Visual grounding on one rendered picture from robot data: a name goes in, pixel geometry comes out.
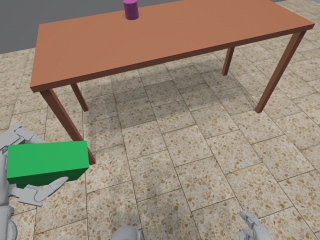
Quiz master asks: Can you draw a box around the table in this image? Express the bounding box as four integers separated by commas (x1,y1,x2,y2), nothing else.
30,0,315,166

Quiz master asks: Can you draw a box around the left robot thigh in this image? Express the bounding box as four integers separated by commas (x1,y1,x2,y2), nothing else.
110,225,141,240

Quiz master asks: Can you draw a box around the robot left hand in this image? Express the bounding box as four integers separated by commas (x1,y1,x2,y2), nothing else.
0,123,69,207

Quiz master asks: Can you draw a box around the sponge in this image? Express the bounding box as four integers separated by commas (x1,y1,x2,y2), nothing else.
6,140,90,189

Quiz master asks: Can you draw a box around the robot right hand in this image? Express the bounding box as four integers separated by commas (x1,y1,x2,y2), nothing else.
236,210,272,240

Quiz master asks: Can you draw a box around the robot left forearm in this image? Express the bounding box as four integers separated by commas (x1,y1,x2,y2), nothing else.
0,205,18,240

